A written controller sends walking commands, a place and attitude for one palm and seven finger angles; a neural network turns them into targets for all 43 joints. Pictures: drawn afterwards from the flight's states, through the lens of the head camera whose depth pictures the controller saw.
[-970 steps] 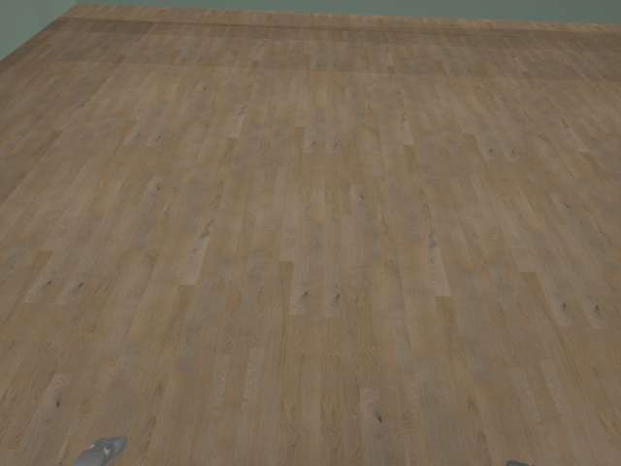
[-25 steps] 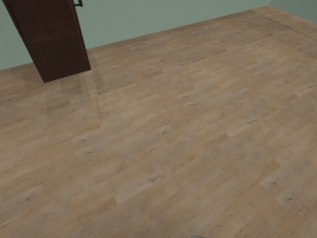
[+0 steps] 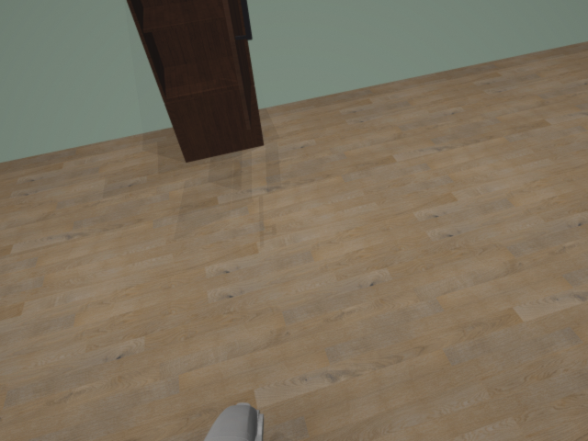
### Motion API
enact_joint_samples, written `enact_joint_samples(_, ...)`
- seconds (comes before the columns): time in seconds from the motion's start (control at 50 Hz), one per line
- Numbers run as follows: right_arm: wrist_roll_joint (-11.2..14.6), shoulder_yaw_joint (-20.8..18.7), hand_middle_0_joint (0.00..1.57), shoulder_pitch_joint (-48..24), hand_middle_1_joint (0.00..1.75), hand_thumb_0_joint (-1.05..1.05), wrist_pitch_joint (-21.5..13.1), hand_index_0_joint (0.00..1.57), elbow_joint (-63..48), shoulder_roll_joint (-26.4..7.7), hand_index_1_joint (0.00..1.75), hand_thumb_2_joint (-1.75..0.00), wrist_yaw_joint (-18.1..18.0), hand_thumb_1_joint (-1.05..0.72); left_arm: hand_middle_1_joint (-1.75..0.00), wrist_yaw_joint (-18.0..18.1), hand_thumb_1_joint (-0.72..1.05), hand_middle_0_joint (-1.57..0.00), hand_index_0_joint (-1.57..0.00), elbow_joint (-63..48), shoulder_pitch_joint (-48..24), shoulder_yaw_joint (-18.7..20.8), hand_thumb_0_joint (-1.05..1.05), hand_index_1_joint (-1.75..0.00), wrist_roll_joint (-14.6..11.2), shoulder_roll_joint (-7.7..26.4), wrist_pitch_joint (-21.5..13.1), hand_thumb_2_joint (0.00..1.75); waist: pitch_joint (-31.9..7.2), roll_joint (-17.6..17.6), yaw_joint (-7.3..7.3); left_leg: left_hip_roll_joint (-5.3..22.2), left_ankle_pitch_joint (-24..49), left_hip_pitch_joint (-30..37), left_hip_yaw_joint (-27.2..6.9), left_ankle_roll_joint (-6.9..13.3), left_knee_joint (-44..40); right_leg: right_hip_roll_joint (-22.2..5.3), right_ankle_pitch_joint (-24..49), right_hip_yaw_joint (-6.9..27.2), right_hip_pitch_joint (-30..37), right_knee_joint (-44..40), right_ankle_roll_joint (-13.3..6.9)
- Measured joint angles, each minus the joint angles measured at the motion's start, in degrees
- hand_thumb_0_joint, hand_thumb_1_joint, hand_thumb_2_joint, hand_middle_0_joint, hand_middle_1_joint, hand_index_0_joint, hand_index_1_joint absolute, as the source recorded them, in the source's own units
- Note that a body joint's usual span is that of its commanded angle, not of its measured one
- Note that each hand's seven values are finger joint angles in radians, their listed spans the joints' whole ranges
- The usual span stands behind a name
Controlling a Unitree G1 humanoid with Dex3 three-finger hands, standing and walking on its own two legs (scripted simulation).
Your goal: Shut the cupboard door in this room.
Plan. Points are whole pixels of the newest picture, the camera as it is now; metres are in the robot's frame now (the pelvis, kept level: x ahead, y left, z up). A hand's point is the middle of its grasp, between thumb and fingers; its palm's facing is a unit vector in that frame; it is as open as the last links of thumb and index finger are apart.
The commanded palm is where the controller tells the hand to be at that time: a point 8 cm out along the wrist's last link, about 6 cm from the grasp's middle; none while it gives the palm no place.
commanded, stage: turn or walk to find it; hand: left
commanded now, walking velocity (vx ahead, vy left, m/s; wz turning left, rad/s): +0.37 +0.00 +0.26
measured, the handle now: (240, 17) +1.41 +0.26 +0.05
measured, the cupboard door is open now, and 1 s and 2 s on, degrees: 79 79 79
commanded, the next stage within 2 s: stand and wait in 0.22 s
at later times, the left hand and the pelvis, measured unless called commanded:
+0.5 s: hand (167, 434) +0.18 +0.24 -0.19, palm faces +0.17 -0.97 -0.16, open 7.4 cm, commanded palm none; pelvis +0.17 +0.07 -0.01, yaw +5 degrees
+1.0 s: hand (190, 389) +0.24 +0.22 -0.18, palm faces +0.12 -0.97 -0.23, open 7.2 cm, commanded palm none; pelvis +0.23 +0.04 -0.01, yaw +5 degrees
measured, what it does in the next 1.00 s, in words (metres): walks ahead: left foot, then right foot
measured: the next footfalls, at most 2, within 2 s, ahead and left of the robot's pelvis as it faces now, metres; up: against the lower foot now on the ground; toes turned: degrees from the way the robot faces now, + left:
left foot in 0.26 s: +0.23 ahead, +0.13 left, +0.00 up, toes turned +12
right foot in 0.72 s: +0.30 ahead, -0.07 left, +0.00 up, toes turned -1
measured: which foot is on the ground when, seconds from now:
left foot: up 0.00-0.24, down 0.26-1.00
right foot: down 0.00-0.24, up 0.26-0.70, down 0.72-1.00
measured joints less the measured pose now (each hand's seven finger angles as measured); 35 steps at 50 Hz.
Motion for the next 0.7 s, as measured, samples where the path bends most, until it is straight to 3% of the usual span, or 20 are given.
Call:
enact_joint_samples(0.06,0.01,0.57,0.20,-2.81,0.30,0.01,0.12,0.19,-0.09,0.50,0.30,-0.89,0.10,-0.92,-0.30,0.29,0.92,-0.20,-0.20,1.89,3.32,-0.42,0.01,-0.30,0.25,-0.79,-0.31,0.90,0.70,-0.08,1.21,0.65,0.01,-0.10,1.54,0.29,-4.29,0.37,-1.74,-1.79,2.29,-0.58,0.59)
enact_joint_samples(0.14,0.14,1.80,0.20,-7.45,0.30,0.01,-0.21,0.19,-0.57,1.61,0.30,-0.89,0.34,-0.92,-0.30,0.47,0.91,-0.20,-0.20,4.17,6.77,-1.11,0.01,-0.30,0.44,-1.90,-0.19,0.90,2.29,-0.53,3.17,0.67,-1.62,2.80,4.85,1.45,-16.06,0.55,-4.32,-3.69,5.06,-0.86,1.88)
enact_joint_samples(0.22,0.17,3.03,0.20,-11.86,0.30,0.01,-1.76,0.19,-1.87,3.01,0.30,-0.89,0.18,-0.92,-0.30,0.26,0.91,-0.20,-0.20,6.47,9.31,-1.61,0.01,-0.30,0.34,-2.60,0.29,0.90,4.10,-1.96,5.01,-1.91,-5.59,8.74,8.47,4.23,-28.01,-1.22,-8.69,-4.55,6.72,2.84,4.10)
enact_joint_samples(0.26,-0.06,3.35,0.20,-12.56,0.30,0.01,-3.51,0.20,-2.97,3.24,0.30,-0.89,-0.14,-0.91,-0.30,-0.18,0.91,-0.20,-0.20,7.82,10.38,-1.87,0.01,-0.30,-0.14,-3.13,0.92,0.90,4.13,-1.74,4.53,-3.28,-1.50,12.70,9.24,6.42,-32.73,-3.51,-11.43,-3.99,3.51,14.63,4.51)
enact_joint_samples(0.32,0.74,3.66,0.20,-12.50,0.30,0.00,-5.16,0.20,-3.13,4.01,0.30,-0.89,-1.23,-0.91,-0.30,-0.19,0.90,-0.21,-0.20,7.89,7.51,-2.07,0.01,-0.30,-0.98,-2.80,2.45,0.90,5.13,-2.12,4.73,-4.24,-6.82,14.47,9.57,8.18,-28.85,-3.64,-12.95,6.22,-9.11,42.97,3.19)
enact_joint_samples(0.38,1.15,4.14,0.20,-10.79,0.30,0.00,-5.48,0.20,-1.89,5.09,0.30,-0.89,-2.11,-0.91,-0.30,0.40,0.91,-0.21,-0.20,6.14,2.70,-1.36,0.01,-0.30,-0.71,-1.80,2.78,0.90,4.69,-2.69,4.55,-4.70,-7.66,19.34,9.94,7.26,-33.17,-3.36,-9.37,10.01,-19.77,52.34,3.33)
enact_joint_samples(0.46,2.09,2.91,0.21,-8.14,0.30,-0.03,-6.73,0.20,-1.36,5.10,0.30,-0.89,-3.55,-0.95,-0.30,0.81,0.91,-0.20,-0.20,2.45,-4.39,-0.37,0.01,-0.30,-0.41,-0.15,2.82,0.90,3.80,-3.86,2.86,-6.02,-5.72,24.51,9.44,7.90,-39.88,-4.01,-3.57,11.53,-28.10,46.89,4.23)
enact_joint_samples(0.54,1.53,3.05,0.21,-5.11,0.30,-0.03,-5.50,0.20,0.26,4.30,0.30,-0.89,-3.39,-0.96,-0.30,1.38,0.92,-0.20,-0.19,-0.24,-9.42,0.44,0.01,-0.30,-0.16,1.32,3.74,0.90,1.55,-4.71,1.96,-6.75,-5.50,27.51,8.90,7.70,-43.08,-3.62,2.14,12.18,-30.41,40.90,5.15)
enact_joint_samples(0.7,0.65,3.52,0.20,0.47,0.30,-0.01,-3.62,0.20,3.44,5.63,0.30,-0.89,-3.51,-0.93,-0.30,1.11,0.92,-0.20,-0.19,-1.22,-12.67,-0.43,0.00,-0.30,-0.28,1.67,4.65,0.90,-0.11,-3.95,-0.05,-7.21,-8.68,29.12,9.07,6.63,-41.55,-1.66,2.04,11.53,-19.30,20.31,4.86)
